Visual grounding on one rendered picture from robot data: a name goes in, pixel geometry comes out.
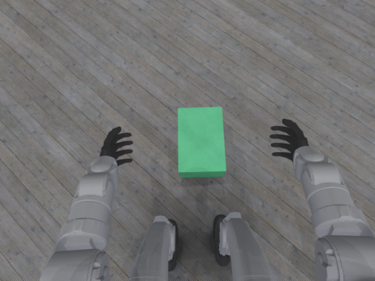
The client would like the robot left hand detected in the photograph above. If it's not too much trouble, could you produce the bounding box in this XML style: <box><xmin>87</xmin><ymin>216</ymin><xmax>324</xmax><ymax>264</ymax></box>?
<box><xmin>100</xmin><ymin>126</ymin><xmax>133</xmax><ymax>166</ymax></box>

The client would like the right robot thigh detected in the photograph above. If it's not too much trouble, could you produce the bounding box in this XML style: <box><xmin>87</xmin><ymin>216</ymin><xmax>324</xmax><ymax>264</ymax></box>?
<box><xmin>220</xmin><ymin>218</ymin><xmax>276</xmax><ymax>281</ymax></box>

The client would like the robot right forearm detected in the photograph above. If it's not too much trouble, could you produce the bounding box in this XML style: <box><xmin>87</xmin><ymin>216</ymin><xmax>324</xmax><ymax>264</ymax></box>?
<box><xmin>293</xmin><ymin>146</ymin><xmax>375</xmax><ymax>238</ymax></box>

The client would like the robot left upper arm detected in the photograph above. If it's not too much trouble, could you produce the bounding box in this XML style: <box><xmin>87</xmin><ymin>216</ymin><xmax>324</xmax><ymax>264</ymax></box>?
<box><xmin>42</xmin><ymin>249</ymin><xmax>110</xmax><ymax>281</ymax></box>

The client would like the robot right upper arm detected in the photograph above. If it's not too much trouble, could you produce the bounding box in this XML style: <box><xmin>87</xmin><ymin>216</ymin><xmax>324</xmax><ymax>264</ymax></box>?
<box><xmin>315</xmin><ymin>235</ymin><xmax>375</xmax><ymax>281</ymax></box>

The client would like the robot left forearm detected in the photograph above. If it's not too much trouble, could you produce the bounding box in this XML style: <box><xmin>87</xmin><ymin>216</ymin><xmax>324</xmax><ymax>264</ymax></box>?
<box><xmin>39</xmin><ymin>156</ymin><xmax>119</xmax><ymax>281</ymax></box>

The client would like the robot right hand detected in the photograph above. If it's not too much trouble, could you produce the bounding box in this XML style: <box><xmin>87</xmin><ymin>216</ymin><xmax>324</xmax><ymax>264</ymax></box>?
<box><xmin>270</xmin><ymin>119</ymin><xmax>309</xmax><ymax>162</ymax></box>

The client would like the carton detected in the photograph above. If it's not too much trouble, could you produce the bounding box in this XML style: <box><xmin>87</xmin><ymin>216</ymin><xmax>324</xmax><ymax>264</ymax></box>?
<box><xmin>178</xmin><ymin>107</ymin><xmax>226</xmax><ymax>178</ymax></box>

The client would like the robot right foot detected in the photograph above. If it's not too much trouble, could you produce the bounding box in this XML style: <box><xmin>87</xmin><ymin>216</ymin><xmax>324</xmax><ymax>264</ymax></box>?
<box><xmin>213</xmin><ymin>214</ymin><xmax>230</xmax><ymax>266</ymax></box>

